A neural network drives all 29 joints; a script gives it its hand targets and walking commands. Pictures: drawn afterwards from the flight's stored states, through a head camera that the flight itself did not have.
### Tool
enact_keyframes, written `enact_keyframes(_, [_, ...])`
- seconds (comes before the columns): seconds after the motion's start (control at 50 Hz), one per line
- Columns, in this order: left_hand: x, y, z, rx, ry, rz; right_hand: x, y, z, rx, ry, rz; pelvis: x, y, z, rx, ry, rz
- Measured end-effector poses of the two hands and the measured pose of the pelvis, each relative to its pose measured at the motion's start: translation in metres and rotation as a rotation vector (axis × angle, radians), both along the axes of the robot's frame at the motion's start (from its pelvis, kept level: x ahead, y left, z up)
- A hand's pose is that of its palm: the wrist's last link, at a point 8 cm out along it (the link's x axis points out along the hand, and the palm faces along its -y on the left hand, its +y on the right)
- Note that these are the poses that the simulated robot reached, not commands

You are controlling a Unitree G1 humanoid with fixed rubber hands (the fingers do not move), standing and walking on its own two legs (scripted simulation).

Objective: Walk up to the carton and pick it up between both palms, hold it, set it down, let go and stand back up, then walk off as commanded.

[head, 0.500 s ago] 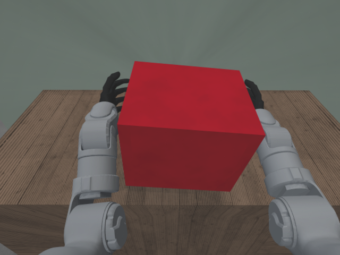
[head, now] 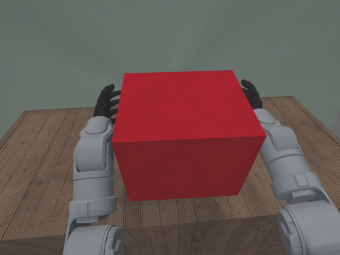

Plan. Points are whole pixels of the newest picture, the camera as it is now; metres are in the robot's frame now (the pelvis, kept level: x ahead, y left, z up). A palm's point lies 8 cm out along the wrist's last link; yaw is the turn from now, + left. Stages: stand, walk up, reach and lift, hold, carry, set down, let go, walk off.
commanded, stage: reach and lift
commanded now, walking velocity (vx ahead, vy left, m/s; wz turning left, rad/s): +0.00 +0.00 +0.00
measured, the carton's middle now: (181, 134) +0.33 -0.02 +0.18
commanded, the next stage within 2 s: hold in 0.64 s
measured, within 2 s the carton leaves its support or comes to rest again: neither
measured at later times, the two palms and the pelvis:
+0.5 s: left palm (98, 108) +0.35 +0.14 +0.24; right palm (257, 100) +0.34 -0.19 +0.24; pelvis -0.05 -0.02 +0.00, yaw -2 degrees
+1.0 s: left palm (103, 107) +0.35 +0.14 +0.24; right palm (259, 101) +0.35 -0.20 +0.23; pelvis +0.00 +0.00 +0.00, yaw -2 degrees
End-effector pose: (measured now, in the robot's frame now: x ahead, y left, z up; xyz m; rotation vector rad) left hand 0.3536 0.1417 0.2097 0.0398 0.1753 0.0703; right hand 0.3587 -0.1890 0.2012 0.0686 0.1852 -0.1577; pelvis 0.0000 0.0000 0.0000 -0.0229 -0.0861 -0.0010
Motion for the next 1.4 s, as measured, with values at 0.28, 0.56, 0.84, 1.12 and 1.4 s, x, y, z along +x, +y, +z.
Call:
enact_keyframes(0.28, [-0.025,-0.007,0.035,-0.027,-0.039,0.019,-0.025,-0.005,0.02,-0.01,-0.026,0.007,-0.037,-0.004,-0.002,0.007,0.0,-0.035])
enact_keyframes(0.56, [-0.003,0.004,0.04,-0.082,0.006,-0.003,-0.01,0.004,0.046,-0.07,0.023,-0.012,-0.042,-0.024,-0.003,0.008,0.073,-0.018])
enact_keyframes(0.84, [0.016,-0.008,0.052,0.013,-0.023,-0.007,0.011,-0.008,0.048,-0.022,0.002,0.0,-0.009,-0.007,0.0,0.002,0.044,-0.017])
enact_keyframes(1.12, [-0.025,0.001,0.047,-0.077,-0.068,0.04,-0.018,0.001,0.048,-0.042,-0.029,0.038,-0.011,-0.009,-0.002,0.002,-0.003,-0.027])
enact_keyframes(1.4, [-0.015,-0.01,0.057,-0.067,0.02,-0.014,-0.025,-0.01,0.064,-0.042,0.067,-0.018,-0.048,-0.019,-0.004,0.01,0.057,-0.041])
